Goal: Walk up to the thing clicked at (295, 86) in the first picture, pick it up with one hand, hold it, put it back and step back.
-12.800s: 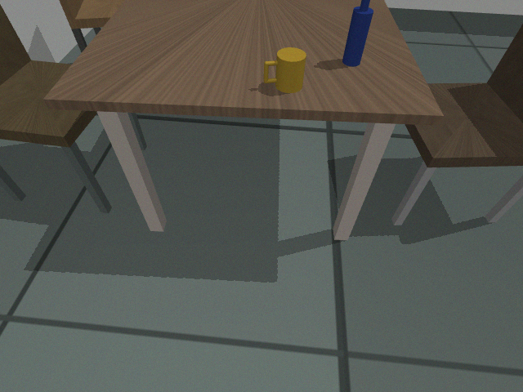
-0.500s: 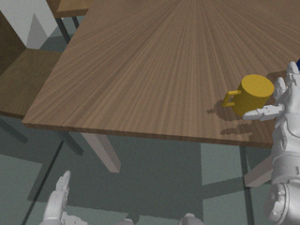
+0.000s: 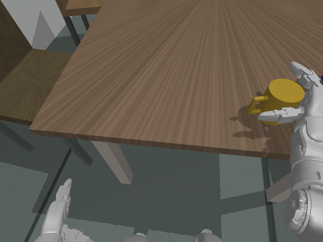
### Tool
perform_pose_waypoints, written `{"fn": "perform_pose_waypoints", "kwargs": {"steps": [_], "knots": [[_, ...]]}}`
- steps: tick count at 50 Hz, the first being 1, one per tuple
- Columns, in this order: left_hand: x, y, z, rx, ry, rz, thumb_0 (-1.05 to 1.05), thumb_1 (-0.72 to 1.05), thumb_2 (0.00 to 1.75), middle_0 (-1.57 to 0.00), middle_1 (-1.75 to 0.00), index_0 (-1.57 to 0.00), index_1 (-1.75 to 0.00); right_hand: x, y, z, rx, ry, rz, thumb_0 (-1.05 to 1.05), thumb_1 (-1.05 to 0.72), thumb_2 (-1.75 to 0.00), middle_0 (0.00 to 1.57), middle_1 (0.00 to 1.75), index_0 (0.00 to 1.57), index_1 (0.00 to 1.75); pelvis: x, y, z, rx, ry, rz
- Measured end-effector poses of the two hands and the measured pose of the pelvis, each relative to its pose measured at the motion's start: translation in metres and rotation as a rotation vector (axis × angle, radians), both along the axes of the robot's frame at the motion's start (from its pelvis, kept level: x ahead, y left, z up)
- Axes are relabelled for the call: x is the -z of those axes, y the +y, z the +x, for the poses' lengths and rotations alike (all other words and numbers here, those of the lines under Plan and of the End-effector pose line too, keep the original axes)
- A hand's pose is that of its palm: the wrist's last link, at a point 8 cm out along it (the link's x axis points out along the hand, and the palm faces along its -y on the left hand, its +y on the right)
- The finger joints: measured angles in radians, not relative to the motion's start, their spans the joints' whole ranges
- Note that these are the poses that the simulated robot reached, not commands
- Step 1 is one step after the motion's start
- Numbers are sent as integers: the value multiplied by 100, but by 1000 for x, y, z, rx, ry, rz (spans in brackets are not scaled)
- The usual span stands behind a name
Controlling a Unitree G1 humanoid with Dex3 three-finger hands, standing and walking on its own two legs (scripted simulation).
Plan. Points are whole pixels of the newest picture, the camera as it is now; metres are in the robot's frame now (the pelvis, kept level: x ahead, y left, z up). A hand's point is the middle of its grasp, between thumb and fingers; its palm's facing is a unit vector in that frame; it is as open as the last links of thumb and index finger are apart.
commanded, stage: close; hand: right
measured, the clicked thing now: (271, 103) +0.45 -0.23 +0.07
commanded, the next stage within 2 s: settle in 0.34 s
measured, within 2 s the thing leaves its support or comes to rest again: leaves its support in 0.76 s
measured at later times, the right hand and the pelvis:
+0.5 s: hand (286, 98) +0.44 -0.25 +0.10, palm faces +0.25 +0.97 +0.03, open 8.5 cm; pelvis +0.00 +0.00 +0.00, yaw +0 degrees
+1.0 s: hand (294, 91) +0.44 -0.25 +0.12, palm faces +0.27 +0.96 +0.00, open 6.6 cm; pelvis +0.00 -0.01 +0.02, yaw +0 degrees
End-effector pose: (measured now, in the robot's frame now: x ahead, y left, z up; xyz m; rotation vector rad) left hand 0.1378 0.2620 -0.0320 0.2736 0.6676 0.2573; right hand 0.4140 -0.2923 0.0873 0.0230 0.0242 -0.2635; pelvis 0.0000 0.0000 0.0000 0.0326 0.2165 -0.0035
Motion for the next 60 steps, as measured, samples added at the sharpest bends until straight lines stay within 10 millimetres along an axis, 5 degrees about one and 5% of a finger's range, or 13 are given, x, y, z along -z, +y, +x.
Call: {"fn": "perform_pose_waypoints", "kwargs": {"steps": [11, 28, 43, 60], "knots": [[2, 1, 0, -10, 17, -7, -1, -53, 5, -6, -5, -6, -5, -5, -2, -4, -11, -5, -4, -1, 33, -30, 85, 56, 84, 57, -3, -1, 3, -1, -7, -1], [3, -8, -1, -9, 26, -29, -1, -51, 4, -6, -6, -6, -5, -8, -2, -7, -14, -31, 2, -1, 30, -84, 73, 87, 102, 111, -4, -3, 2, -5, -16, -3], [-5, -9, 0, -15, 1, -19, -1, -52, 5, -7, -6, -7, -6, -23, -3, -12, 3, 0, -17, 0, 31, -94, 65, 101, 124, 129, -12, -6, 2, -3, -60, 0], [-4, -10, 7, -22, 1, -37, -1, -53, 5, -6, -6, -6, -6, -48, -2, -9, -16, 2, -19, 0, 33, -96, 66, 101, 132, 138, -21, -6, 6, 1, -94, -6]]}}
